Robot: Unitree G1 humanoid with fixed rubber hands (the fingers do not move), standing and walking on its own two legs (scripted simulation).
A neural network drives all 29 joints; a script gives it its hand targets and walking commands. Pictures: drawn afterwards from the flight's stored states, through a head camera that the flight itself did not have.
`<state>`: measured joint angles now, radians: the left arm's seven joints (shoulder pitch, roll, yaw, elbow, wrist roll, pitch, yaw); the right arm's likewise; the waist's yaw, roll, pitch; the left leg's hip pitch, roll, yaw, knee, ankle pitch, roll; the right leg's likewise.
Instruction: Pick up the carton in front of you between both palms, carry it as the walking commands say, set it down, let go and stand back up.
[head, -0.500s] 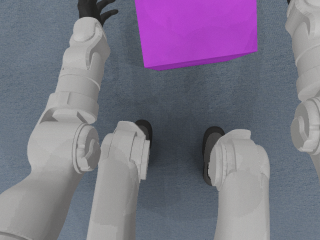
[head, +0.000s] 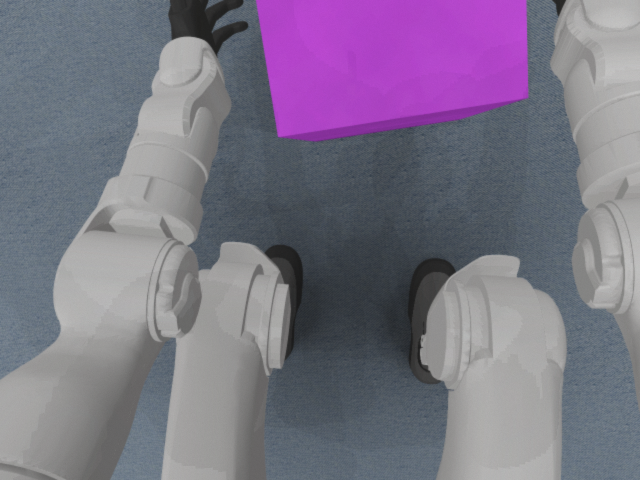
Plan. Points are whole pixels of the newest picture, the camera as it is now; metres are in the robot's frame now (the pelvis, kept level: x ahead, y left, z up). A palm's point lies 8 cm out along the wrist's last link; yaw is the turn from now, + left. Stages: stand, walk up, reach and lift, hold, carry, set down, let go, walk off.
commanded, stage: reach and lift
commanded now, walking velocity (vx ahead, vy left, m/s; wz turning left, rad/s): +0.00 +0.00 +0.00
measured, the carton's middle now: (380, 33) +0.54 -0.04 -0.25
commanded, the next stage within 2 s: none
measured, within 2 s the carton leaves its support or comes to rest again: leaves its support in 0.44 s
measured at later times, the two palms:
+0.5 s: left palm (213, 15) +0.54 +0.12 -0.15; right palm out of the picture +0.55 -0.18 -0.17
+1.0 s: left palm out of the picture +0.49 +0.11 +0.03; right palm out of the picture +0.50 -0.19 +0.03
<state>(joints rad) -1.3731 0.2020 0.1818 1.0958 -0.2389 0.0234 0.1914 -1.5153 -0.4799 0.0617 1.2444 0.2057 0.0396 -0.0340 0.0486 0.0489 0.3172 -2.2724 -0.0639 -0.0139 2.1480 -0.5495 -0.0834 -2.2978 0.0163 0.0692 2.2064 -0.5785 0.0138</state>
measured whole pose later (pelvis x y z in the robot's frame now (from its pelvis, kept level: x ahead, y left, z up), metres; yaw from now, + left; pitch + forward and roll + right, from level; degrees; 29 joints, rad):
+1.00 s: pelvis -0.01 +0.01 +0.10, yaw -4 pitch +43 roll +2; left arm -1.05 -0.09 0.60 0.66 0.21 0.33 0.11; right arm -1.19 -0.13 -0.38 0.92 -0.23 0.34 -0.01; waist 0.03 0.02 -0.13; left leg -2.07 -0.12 -0.08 1.82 -0.50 -0.10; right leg -2.10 0.10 0.09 1.84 -0.49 0.05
